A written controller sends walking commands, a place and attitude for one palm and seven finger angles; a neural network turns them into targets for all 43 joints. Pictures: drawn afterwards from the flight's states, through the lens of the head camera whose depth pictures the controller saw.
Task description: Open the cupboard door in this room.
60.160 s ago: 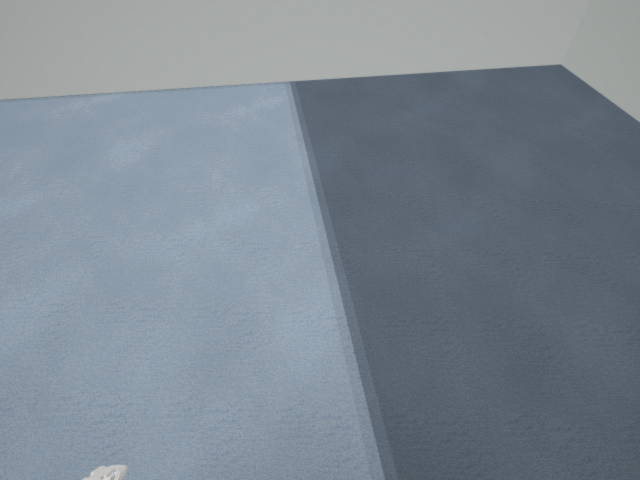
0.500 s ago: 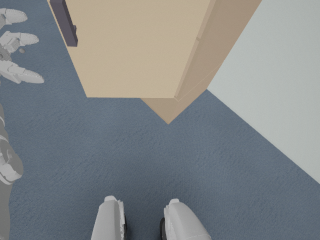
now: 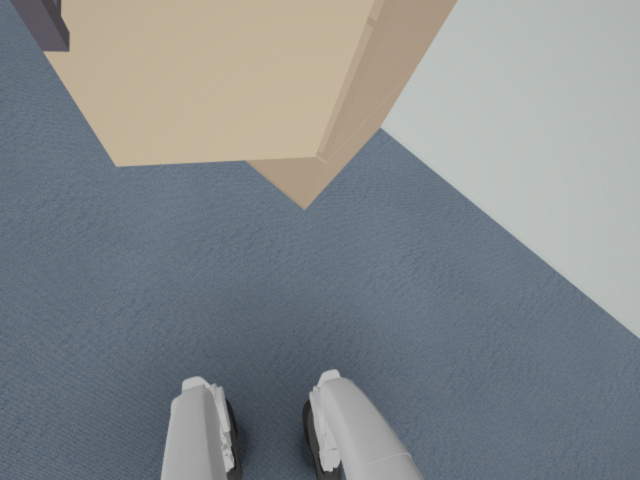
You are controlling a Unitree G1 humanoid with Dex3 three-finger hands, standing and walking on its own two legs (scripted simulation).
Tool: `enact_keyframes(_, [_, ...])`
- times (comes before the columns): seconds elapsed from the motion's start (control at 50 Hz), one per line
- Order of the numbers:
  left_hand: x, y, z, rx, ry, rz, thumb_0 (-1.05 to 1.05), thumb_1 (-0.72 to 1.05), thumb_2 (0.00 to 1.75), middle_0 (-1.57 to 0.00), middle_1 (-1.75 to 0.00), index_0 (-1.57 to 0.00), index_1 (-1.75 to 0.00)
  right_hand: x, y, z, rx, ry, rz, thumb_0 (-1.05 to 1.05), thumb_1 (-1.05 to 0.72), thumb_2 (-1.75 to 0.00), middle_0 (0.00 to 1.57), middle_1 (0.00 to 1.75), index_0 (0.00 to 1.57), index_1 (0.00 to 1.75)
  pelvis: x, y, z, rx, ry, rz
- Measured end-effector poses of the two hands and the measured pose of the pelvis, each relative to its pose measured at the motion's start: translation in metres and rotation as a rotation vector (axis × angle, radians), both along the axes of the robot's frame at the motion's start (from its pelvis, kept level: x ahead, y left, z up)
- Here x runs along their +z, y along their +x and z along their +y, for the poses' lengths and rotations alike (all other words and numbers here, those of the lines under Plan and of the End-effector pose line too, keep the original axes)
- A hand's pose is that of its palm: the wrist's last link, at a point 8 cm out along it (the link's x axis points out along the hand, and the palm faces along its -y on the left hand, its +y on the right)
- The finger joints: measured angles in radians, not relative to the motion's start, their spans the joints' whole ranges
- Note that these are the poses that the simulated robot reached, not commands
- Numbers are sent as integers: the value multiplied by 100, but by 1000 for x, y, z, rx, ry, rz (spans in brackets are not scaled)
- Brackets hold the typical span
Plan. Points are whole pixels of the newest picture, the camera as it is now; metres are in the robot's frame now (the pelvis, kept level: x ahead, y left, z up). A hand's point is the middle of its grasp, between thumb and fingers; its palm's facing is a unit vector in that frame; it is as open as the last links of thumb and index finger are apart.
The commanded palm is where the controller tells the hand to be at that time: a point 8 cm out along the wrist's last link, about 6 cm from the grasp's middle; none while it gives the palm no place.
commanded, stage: move the hooked fingers beside the handle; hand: left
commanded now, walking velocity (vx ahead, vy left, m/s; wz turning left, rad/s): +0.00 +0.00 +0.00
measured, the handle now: out of the picture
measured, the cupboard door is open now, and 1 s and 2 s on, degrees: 48 48 48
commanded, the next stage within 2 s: slide the fingers in behind the handle in 0.58 s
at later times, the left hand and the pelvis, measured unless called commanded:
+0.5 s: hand out of the picture +0.55 +0.29 +0.10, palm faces +0.04 -1.00 +0.00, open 14.0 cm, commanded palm +0.55 +0.30 +0.09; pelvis +0.01 +0.01 +0.02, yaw +2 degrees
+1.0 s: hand out of the picture +0.55 +0.25 +0.11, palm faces +0.04 -1.00 +0.00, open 14.0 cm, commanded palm +0.54 +0.27 +0.09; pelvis +0.00 -0.01 +0.01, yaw +2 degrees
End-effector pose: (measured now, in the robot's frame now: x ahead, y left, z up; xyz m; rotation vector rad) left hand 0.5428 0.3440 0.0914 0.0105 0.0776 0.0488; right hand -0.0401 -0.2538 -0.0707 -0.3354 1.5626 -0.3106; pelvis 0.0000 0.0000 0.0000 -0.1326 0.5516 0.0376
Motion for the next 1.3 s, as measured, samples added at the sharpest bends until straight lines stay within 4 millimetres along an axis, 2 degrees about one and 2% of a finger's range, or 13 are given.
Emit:
enact_keyframes(0.14, [2, -3, 8, -4, -2, -26, -2, -50, 30, -30, -120, -29, -120, 5, 12, 5, 16, 14, 18, 0, -91, -90, 21, 30, 20, 30, 6, 7, 4, 16, -6, 1])
enact_keyframes(0.32, [4, -8, 4, -11, -22, 0, -1, -50, 30, -30, -120, -29, -120, 14, 39, 0, 59, -2, -54, 0, -91, -90, 21, 30, 20, 30, 15, 13, 7, 29, -7, -23])
enact_keyframes(0.46, [8, -12, -2, -8, -20, -21, -1, -50, 30, -30, -120, -30, -120, 14, 48, -2, 69, 0, -86, 0, -91, -90, 21, 30, 20, 30, 16, 12, 7, 28, -2, -39])
enact_keyframes(0.72, [15, -20, -11, -5, -4, -35, -1, -50, 30, -30, -120, -30, -120, 4, 33, -2, 51, 27, -76, 0, -91, -90, 21, 30, 20, 30, 13, 4, 1, 26, 6, -49])
enact_keyframes(0.96, [17, -20, -34, -12, -6, -33, -1, -50, 30, -30, -120, -30, -120, 3, 16, -9, 34, 32, -71, 0, -91, -90, 21, 30, 20, 30, 12, -2, -6, 21, 14, -57])
enact_keyframes(1.3, [13, -16, -51, -9, 0, -33, -1, -50, 30, -30, -120, -30, -120, -1, 14, -15, 30, 37, -69, 0, -91, -90, 21, 30, 20, 30, 9, -3, -11, 19, 20, -52])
